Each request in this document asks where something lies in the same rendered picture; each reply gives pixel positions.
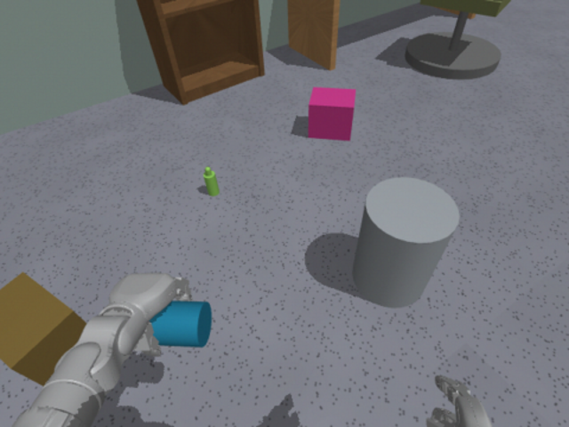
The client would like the bookshelf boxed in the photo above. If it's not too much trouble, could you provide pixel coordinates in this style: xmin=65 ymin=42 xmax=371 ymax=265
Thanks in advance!
xmin=137 ymin=0 xmax=265 ymax=105

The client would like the office chair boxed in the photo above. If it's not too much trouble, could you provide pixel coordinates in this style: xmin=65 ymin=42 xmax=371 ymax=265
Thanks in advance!
xmin=405 ymin=0 xmax=511 ymax=80

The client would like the right robot hand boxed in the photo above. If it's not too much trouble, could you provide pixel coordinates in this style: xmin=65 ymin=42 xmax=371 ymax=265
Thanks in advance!
xmin=426 ymin=375 xmax=492 ymax=427

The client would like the left robot hand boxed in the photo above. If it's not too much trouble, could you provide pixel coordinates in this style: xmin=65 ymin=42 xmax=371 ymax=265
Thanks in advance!
xmin=109 ymin=273 xmax=192 ymax=357

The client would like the left robot arm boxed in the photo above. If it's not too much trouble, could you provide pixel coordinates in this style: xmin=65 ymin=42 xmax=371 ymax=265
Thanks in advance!
xmin=12 ymin=302 xmax=147 ymax=427

